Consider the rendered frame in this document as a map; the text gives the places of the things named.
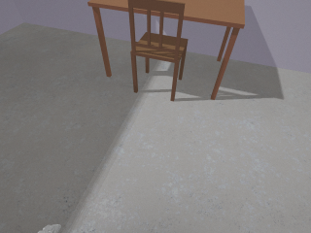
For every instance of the table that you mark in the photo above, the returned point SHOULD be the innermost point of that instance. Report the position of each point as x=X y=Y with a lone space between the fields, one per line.
x=229 y=13

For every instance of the chair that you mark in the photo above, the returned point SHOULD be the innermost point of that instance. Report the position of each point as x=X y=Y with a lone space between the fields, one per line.
x=158 y=46

